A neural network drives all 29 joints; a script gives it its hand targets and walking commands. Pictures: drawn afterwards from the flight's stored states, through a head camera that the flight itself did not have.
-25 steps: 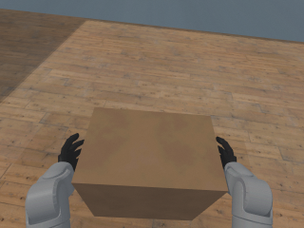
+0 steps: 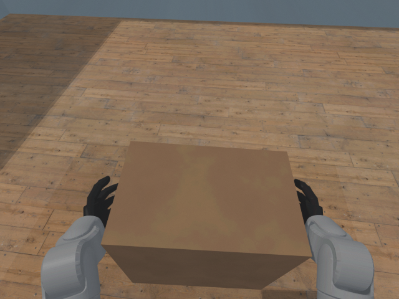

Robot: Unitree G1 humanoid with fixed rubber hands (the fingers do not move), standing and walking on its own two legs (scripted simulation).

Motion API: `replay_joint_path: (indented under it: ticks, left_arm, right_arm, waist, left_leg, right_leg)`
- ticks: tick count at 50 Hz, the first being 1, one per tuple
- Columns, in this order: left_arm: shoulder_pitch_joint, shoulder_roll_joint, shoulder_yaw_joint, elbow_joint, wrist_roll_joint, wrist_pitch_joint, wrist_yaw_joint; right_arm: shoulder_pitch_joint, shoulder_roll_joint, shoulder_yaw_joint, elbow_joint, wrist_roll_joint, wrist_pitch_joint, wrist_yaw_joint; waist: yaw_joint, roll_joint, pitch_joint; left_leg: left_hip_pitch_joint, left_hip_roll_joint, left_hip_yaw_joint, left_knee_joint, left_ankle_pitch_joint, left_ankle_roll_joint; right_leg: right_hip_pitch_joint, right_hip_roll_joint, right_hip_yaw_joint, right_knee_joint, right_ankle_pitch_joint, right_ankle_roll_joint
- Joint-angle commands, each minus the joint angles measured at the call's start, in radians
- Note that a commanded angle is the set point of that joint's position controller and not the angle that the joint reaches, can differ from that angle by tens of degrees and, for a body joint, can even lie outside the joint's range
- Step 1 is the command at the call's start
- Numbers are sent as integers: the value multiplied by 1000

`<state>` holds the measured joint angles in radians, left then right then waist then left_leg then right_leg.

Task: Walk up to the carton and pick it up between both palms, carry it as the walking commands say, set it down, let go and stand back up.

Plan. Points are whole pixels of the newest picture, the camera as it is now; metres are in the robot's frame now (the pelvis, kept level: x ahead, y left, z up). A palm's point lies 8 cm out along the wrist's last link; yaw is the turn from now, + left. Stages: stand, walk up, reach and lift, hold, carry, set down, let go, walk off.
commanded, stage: carry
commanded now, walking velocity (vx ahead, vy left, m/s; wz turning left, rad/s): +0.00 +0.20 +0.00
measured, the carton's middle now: (202, 223) +0.26 -0.01 +0.01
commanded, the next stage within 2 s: none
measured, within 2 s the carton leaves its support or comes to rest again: neither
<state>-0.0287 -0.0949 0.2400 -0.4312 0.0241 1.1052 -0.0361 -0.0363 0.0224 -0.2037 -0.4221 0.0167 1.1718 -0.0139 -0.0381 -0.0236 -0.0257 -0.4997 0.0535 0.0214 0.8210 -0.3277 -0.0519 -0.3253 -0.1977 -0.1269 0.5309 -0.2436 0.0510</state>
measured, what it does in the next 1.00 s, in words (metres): steps to the left: left foot, then right foot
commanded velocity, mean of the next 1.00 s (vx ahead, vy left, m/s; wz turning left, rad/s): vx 0.00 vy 0.20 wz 0.00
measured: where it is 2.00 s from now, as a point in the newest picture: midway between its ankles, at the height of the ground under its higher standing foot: outside the picture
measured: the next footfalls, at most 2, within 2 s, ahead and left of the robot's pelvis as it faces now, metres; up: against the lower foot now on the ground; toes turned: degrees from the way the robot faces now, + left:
left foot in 0.10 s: +0.05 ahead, +0.20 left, +0.00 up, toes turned +6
right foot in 0.40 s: +0.00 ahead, +0.06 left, +0.00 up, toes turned -11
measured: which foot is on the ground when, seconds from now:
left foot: up 0.00-0.08, down 0.10-0.42, up 0.44-0.72, down 0.74-1.00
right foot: down 0.00-0.10, up 0.12-0.38, down 0.40-0.74, up 0.76-1.00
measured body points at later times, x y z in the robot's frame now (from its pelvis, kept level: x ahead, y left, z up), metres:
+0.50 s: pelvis -0.03 +0.16 -0.01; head -0.01 +0.13 +0.44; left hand +0.23 +0.35 +0.06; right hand +0.22 -0.03 +0.03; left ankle -0.01 +0.24 -0.70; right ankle -0.04 +0.07 -0.74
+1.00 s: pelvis -0.07 +0.34 -0.01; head -0.05 +0.33 +0.44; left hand +0.19 +0.54 +0.05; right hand +0.19 +0.17 +0.03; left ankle -0.03 +0.41 -0.74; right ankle -0.09 +0.26 -0.71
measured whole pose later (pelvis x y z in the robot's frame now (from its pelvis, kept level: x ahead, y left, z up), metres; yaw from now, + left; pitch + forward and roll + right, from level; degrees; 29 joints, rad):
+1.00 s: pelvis -0.07 +0.34 -0.01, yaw -1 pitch +4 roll +1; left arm -0.07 -0.03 0.26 -0.39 -0.02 1.12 -0.04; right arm -0.03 0.09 -0.20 -0.42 -0.04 1.17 -0.02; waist 0.05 0.02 -0.02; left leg -0.39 -0.02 0.15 0.55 -0.23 0.08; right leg -0.43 -0.05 -0.17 0.83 -0.45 0.01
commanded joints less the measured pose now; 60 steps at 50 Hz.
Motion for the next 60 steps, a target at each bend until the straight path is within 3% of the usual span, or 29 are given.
replay_joint_path:
  ticks: [1,3,4,5,6,7,10,15,18,19,20,21,23,24,27,32,34,36,38,39,43,46,49,51,52,53,54,56,60]
  left_arm:
    - [-399,-616,-786,-148,-261,40,-163]
    - [-371,-623,-782,-108,-247,51,-164]
    - [-373,-624,-786,-87,-244,55,-164]
    - [-380,-630,-794,-84,-241,58,-165]
    - [-372,-644,-799,-52,-238,60,-167]
    - [-417,-678,-824,-54,-266,60,-170]
    - [-544,-753,-861,-68,-346,41,-195]
    - [-561,-747,-867,-148,-373,20,-187]
    - [-469,-718,-835,-130,-353,22,-194]
    - [-443,-714,-826,-113,-348,23,-199]
    - [-404,-708,-814,-84,-337,21,-205]
    - [-380,-701,-802,-58,-324,20,-206]
    - [-347,-707,-790,-33,-307,13,-212]
    - [-366,-710,-803,-39,-316,15,-208]
    - [-452,-697,-809,-132,-321,9,-193]
    - [-436,-628,-815,-214,-291,23,-162]
    - [-395,-613,-801,-176,-263,42,-156]
    - [-377,-614,-797,-134,-248,56,-158]
    - [-368,-624,-800,-87,-234,64,-163]
    - [-366,-656,-810,-45,-243,67,-166]
    - [-534,-755,-854,-71,-345,40,-197]
    - [-575,-754,-864,-132,-366,26,-191]
    - [-516,-720,-849,-154,-364,28,-193]
    - [-449,-707,-826,-118,-350,28,-202]
    - [-408,-698,-810,-90,-339,28,-207]
    - [-397,-713,-806,-68,-329,26,-208]
    - [-372,-708,-799,-53,-319,24,-210]
    - [-399,-715,-816,-67,-327,21,-206]
    - [-479,-681,-818,-190,-329,14,-187]
  right_arm:
    - [-532,779,834,-160,310,-27,198]
    - [-522,768,817,-130,298,-19,197]
    - [-507,770,800,-105,286,-16,200]
    - [-503,754,790,-95,278,-18,204]
    - [-493,759,773,-90,272,-18,208]
    - [-515,766,775,-95,272,-24,212]
    - [-562,771,752,-135,259,-48,201]
    - [-510,778,771,-201,253,-61,184]
    - [-466,768,807,-196,239,-55,170]
    - [-461,762,818,-190,234,-53,165]
    - [-477,749,833,-200,232,-53,163]
    - [-496,743,845,-205,235,-48,164]
    - [-603,757,864,-259,275,-48,177]
    - [-590,753,844,-226,277,-47,184]
    - [-587,786,851,-211,303,-54,199]
    - [-549,788,847,-204,327,-39,198]
    - [-515,779,834,-165,317,-24,199]
    - [-506,773,815,-130,300,-14,200]
    - [-493,750,785,-109,280,-14,207]
    - [-497,757,780,-105,276,-13,210]
    - [-577,764,758,-171,261,-46,196]
    - [-555,777,768,-202,261,-53,188]
    - [-480,772,796,-193,244,-49,175]
    - [-472,757,820,-187,234,-46,165]
    - [-473,746,834,-201,229,-43,161]
    - [-512,760,841,-198,236,-41,165]
    - [-567,760,842,-231,257,-42,170]
    - [-600,759,841,-234,284,-43,185]
    - [-578,794,856,-223,313,-49,193]
  waist:
    - [49,-236,-313]
    - [47,-156,-350]
    - [40,-25,-374]
    - [36,235,-368]
    - [35,334,-328]
    - [31,289,-320]
    - [28,282,-287]
    - [31,216,-388]
    - [57,110,-419]
    - [68,23,-406]
    - [75,-139,-387]
    - [57,-327,-364]
    - [62,-243,-288]
    - [58,-155,-285]
    - [49,-149,-303]
    - [58,-193,-306]
    - [47,-195,-313]
    - [40,-51,-358]
    - [32,329,-329]
    - [32,273,-324]
    - [30,270,-303]
    - [33,233,-349]
    - [53,165,-395]
    - [73,-44,-364]
    - [67,-293,-362]
    - [50,-276,-321]
    - [63,-205,-296]
    - [55,-128,-266]
    - [48,-178,-318]
  left_leg:
    - [154,-61,140,-239,46,-20]
    - [271,-48,125,-417,117,-2]
    - [359,54,29,-457,246,27]
    - [452,251,-202,-452,615,100]
    - [464,318,-250,-432,784,177]
    - [419,291,-135,-394,792,227]
    - [350,183,-47,-392,625,203]
    - [409,198,-71,-425,408,236]
    - [321,163,-45,-364,456,197]
    - [207,128,-14,-283,469,155]
    - [-1,68,3,-180,277,101]
    - [-183,5,20,12,-150,66]
    - [-248,31,-130,220,-126,65]
    - [-216,32,-121,205,-97,52]
    - [-40,-8,-9,65,27,18]
    - [136,-69,125,-134,-2,-17]
    - [217,-80,151,-311,69,-14]
    - [347,20,58,-450,206,20]
    - [473,310,-257,-443,798,164]
    - [443,298,-153,-385,871,219]
    - [373,176,-33,-376,634,207]
    - [376,191,-50,-426,392,224]
    - [310,173,-55,-401,384,206]
    - [74,102,0,-242,348,126]
    - [-129,20,26,-70,-49,77]
    - [-213,30,-46,118,-167,65]
    - [-234,24,-109,217,-141,63]
    - [-170,34,-92,168,-71,42]
    - [41,-40,44,4,49,10]
  right_leg:
    - [143,-142,47,-69,354,-78]
    - [133,-86,19,43,311,-24]
    - [58,-40,1,136,197,4]
    - [-136,52,-31,311,-112,41]
    - [-248,115,-17,488,-444,38]
    - [-243,103,23,547,-444,18]
    - [-257,117,16,578,-303,-4]
    - [-155,142,-11,377,-238,-32]
    - [96,122,-4,-17,-38,-79]
    - [239,43,79,-170,80,-94]
    - [401,-137,285,-211,317,-129]
    - [466,-357,512,-171,654,-219]
    - [397,-375,428,-135,721,-289]
    - [366,-294,331,-132,659,-253]
    - [237,-165,95,-109,616,-141]
    - [145,-157,71,-104,440,-108]
    - [138,-121,37,-35,344,-55]
    - [85,-48,-3,108,237,-3]
    - [-217,116,-38,429,-394,45]
    - [-216,109,22,549,-458,22]
    - [-235,122,5,529,-303,-9]
    - [-165,138,-19,420,-246,-28]
    - [49,126,-6,88,-118,-80]
    - [326,-29,170,-211,114,-109]
    - [435,-303,481,-224,459,-187]
    - [424,-392,524,-188,627,-248]
    - [398,-385,440,-159,679,-292]
    - [304,-255,276,-144,581,-227]
    - [195,-143,48,-120,550,-116]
